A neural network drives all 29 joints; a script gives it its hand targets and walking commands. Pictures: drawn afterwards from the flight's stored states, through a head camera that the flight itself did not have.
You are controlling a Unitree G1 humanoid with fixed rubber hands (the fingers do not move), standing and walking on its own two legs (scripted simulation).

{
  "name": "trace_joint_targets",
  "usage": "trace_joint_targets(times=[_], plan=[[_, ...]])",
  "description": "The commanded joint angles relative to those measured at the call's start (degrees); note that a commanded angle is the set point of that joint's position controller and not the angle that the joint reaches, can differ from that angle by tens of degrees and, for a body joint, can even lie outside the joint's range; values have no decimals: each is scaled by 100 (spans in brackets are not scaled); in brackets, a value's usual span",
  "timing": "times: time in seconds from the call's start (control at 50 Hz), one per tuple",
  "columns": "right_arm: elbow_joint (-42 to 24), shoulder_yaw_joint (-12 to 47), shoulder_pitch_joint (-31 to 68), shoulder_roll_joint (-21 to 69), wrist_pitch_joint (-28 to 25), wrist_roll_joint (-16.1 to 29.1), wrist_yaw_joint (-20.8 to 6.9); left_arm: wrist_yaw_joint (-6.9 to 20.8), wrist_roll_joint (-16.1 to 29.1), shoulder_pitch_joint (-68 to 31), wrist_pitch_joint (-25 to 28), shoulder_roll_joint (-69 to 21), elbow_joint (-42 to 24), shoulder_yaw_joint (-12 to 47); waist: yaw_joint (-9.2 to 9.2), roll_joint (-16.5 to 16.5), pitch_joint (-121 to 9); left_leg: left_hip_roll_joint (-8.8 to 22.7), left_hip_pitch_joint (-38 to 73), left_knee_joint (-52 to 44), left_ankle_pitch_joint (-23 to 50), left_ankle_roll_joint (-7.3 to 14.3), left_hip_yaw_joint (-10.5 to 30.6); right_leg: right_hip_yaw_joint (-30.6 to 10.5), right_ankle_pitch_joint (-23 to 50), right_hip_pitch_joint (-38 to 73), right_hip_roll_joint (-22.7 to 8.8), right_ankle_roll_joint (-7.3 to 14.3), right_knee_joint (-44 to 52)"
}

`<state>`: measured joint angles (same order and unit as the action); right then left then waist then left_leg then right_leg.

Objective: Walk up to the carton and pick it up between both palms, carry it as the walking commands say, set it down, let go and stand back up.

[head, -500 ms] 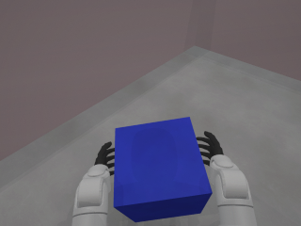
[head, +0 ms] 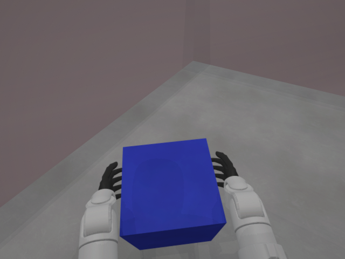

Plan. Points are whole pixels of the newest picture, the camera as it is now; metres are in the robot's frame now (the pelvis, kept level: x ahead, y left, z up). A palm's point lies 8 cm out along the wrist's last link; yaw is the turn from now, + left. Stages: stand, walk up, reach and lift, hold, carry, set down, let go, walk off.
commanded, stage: set down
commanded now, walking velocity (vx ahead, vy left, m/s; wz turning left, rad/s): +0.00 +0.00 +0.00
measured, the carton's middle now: (170, 198) +0.31 +0.08 -0.04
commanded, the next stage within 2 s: none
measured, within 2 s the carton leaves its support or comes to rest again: neither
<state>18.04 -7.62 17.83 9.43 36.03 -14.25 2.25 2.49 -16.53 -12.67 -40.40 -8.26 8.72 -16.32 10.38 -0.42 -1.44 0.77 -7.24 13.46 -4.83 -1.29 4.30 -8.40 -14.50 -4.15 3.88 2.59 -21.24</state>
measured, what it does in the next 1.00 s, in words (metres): lowers itself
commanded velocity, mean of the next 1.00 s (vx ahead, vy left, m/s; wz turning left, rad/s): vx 0.00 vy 0.00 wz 0.00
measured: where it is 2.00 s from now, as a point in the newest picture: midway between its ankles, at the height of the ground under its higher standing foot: outside the picture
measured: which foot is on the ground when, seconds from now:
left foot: down 0.00-1.00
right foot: down 0.00-1.00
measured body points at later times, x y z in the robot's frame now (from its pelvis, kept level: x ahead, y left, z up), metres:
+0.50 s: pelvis -0.07 +0.07 -0.02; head +0.00 +0.08 +0.42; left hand +0.23 +0.26 -0.06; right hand +0.33 -0.02 -0.04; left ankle +0.03 +0.16 -0.75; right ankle -0.04 -0.09 -0.74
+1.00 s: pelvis -0.08 -0.01 -0.06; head +0.07 +0.00 +0.36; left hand +0.23 +0.24 -0.12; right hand +0.35 -0.03 -0.11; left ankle +0.03 +0.16 -0.75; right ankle -0.04 -0.09 -0.75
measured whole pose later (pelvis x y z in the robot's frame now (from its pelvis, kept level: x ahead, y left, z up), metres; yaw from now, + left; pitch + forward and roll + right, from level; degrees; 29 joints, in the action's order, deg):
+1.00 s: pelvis -0.08 -0.01 -0.06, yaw -2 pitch +20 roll +1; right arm 50.0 -17.1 45.1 6.7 13.1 -19.3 3.4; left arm -0.1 -19.1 -28.1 -18.2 -10.1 26.1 -34.1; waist 12.6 -3.3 -0.1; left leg 0.1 -53.8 43.5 -10.1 -3.4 7.8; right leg -6.9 -17.6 -51.5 8.7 2.2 -50.1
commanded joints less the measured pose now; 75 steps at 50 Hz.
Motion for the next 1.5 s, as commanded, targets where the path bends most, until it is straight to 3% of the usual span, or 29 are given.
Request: trace_joint_targets(times=[0.0,0.1,0.2,0.3,0.36,0.44,0.5,0.54,0.6,0.68,0.78,0.86,0.92,1.04,1.16,1.32,1.4,1.48], plan=[[216,2697,2187,4710,-146,1064,-1574,959,1030,-1570,-94,-4489,316,2325,378,-433,-538,-640,1527,363,1305,201,-304,16,1443,-1026,-76,-389,666],[926,1886,2546,4428,-695,757,-1710,810,1381,-2782,251,-5281,1,3037,-273,305,-755,-532,1619,728,1243,-186,-312,128,563,-1447,99,22,499],[1715,1625,2811,4340,-1500,692,-1911,483,1515,-2927,1034,-5840,258,3415,-362,842,-1818,-337,1802,999,2202,-439,58,168,551,-1878,263,237,100],[2432,1250,2941,4132,-2013,310,-1938,172,1262,-2877,1707,-5749,865,2925,-381,474,-2362,-296,1644,1128,1503,-481,318,206,419,-2350,300,233,-250],[2810,984,3557,4009,-2232,92,-1999,24,1101,-3341,1947,-5676,1292,2534,-363,244,-2293,-254,1236,1023,51,-459,555,227,-61,-2774,270,235,-550],[3745,322,4511,3706,-2448,-243,-2110,-182,772,-4484,2133,-5260,1848,1732,-367,258,-1902,-135,354,922,-2270,-352,824,269,-965,-3411,188,294,-1285],[4445,-79,4755,3569,-2504,-373,-2088,-279,619,-5152,2220,-4855,1968,1278,-411,183,-2006,-157,-38,1207,-2447,-285,735,296,-980,-3611,146,300,-1614],[4660,-138,4926,3646,-2499,-353,-2031,-280,545,-5496,2275,-4649,1982,1076,-338,17,-2235,-225,-262,1494,-2289,-243,612,298,-938,-3671,159,248,-1736],[4695,-1,5194,3930,-2455,-240,-1972,-221,429,-5744,2292,-4530,2017,922,-98,-152,-2602,-311,-444,1798,-2100,-189,435,338,-973,-3772,224,151,-1849],[4840,-35,5445,4091,-2399,-215,-1926,-79,277,-5997,2249,-4348,2079,761,169,-95,-2665,-360,-919,1932,-2345,-114,253,418,-1227,-3918,291,89,-1943],[4537,194,5297,4564,-2397,-122,-1743,214,353,-6050,2340,-4376,1761,981,244,-148,-3162,-495,-1298,2381,-1435,-47,-200,386,-953,-3815,347,12,-1828],[3937,669,4715,5041,-2341,-8,-1470,631,438,-5680,2439,-4319,1539,1263,301,-310,-3642,-584,-1872,2853,-202,33,-613,248,-154,-3452,316,-118,-1708],[3667,829,4406,5141,-2304,-17,-1204,994,416,-5477,2537,-3855,1584,1187,449,-513,-3615,-582,-2838,2981,-217,99,-698,43,233,-3135,224,-311,-1750],[2952,1061,4615,4882,-2491,110,-808,1381,577,-5242,2652,-3542,1871,1132,474,-644,-3956,-568,-3730,3265,69,132,-623,-55,856,-3329,165,-509,-2069],[2665,1330,4701,4665,-2504,232,-745,1479,607,-4905,2607,-3460,2167,927,565,-840,-4440,-621,-4362,3637,194,48,-635,25,1198,-3719,213,-574,-2496],[2430,1693,4506,4822,-2431,427,-825,1485,758,-4707,2610,-3492,1896,1124,677,-957,-5352,-731,-4722,4040,890,-50,-675,172,2294,-3964,338,-618,-3074],[2317,1696,4613,4566,-2594,459,-843,1271,861,-4876,2747,-3637,1673,1378,529,-787,-5730,-736,-4408,4343,1371,-158,-602,308,2065,-4847,490,-545,-3403],[2699,1230,4708,3955,-2704,247,-909,936,861,-5240,2810,-3799,1703,1480,156,-429,-5617,-687,-4031,4704,1153,-335,-509,554,671,-6392,706,-346,-3756]])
